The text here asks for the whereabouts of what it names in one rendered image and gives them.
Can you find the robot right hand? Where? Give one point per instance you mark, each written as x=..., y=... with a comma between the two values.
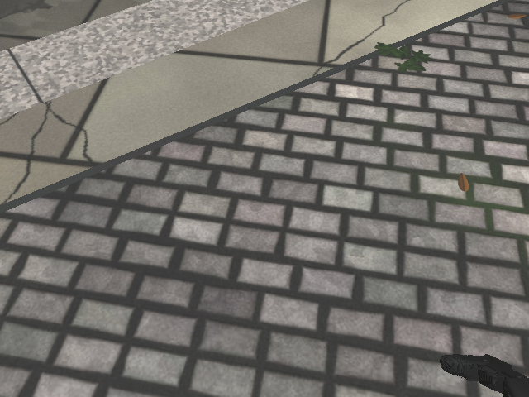
x=488, y=371

